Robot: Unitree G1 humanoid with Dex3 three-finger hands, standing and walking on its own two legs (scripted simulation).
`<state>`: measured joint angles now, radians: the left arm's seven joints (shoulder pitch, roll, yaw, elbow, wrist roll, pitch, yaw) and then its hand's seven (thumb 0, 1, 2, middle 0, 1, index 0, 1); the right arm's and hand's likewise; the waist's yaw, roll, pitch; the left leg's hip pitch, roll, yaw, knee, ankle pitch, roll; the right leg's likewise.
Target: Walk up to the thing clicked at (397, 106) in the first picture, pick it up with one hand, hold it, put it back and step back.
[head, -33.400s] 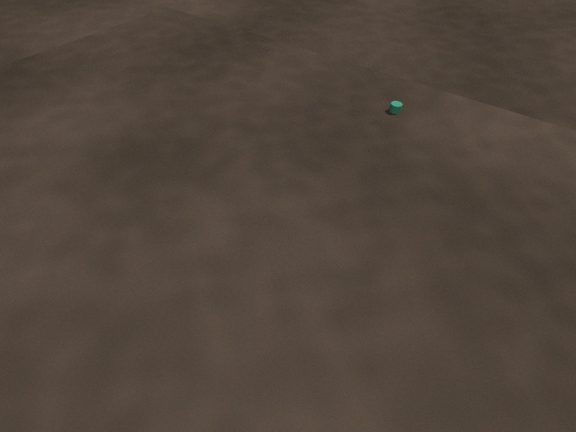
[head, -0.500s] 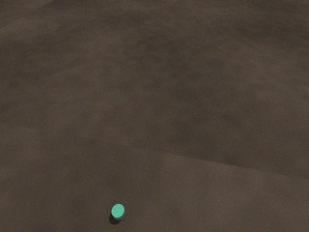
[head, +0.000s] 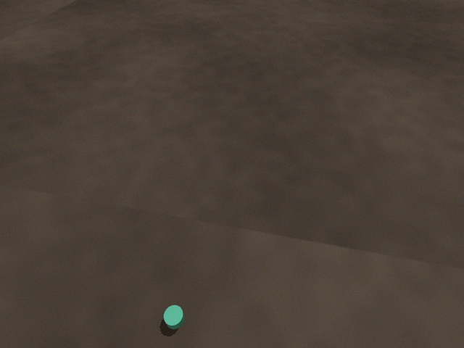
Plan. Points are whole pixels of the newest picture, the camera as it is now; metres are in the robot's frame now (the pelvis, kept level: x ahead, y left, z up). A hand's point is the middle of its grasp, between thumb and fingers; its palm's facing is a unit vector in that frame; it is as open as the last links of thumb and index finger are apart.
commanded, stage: stand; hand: left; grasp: from above
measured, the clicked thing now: (174, 317) +0.39 +0.24 -0.76
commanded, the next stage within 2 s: step back in 0.28 s
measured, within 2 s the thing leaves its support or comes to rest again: neither
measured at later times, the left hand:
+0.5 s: hand out of the picture +0.07 +0.28 -0.17, palm faces +0.01 -0.92 -0.38, open 7.4 cm
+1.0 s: hand out of the picture +0.00 +0.29 -0.18, palm faces -0.09 -0.91 -0.40, open 7.4 cm
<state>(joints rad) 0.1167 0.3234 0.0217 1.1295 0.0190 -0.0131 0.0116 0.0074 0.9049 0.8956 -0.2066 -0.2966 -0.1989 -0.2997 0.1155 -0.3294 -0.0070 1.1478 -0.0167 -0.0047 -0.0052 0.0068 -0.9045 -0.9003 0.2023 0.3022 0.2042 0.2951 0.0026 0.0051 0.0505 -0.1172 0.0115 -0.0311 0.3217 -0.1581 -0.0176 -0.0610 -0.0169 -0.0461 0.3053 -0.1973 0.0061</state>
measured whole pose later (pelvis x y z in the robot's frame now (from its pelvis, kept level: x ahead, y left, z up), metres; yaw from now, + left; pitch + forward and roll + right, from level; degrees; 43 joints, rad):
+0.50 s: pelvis -0.03 +0.02 -0.02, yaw +0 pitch -2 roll +0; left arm 0.08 0.36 0.07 1.00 0.01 0.02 0.02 0.01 0.90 0.90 -0.21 -0.30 -0.20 -0.30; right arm 0.08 -0.39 -0.04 1.02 0.00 0.05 0.01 0.01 -0.91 -0.90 0.20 0.30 0.20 0.30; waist -0.01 0.01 0.15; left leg -0.34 -0.03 -0.04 0.76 -0.39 0.03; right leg -0.24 -0.04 -0.04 0.54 -0.27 0.00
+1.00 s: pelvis -0.12 +0.03 -0.03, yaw -5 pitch -3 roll +0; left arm 0.13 0.37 0.08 0.88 0.02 0.04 0.01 0.01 0.91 0.90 -0.21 -0.30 -0.20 -0.30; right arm 0.11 -0.37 -0.03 0.86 -0.02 0.04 -0.01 0.01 -0.90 -0.90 0.21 0.30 0.21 0.30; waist -0.01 0.01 0.20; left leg -0.38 0.02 0.05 0.68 -0.26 0.03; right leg -0.25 0.03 0.05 0.66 -0.37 -0.01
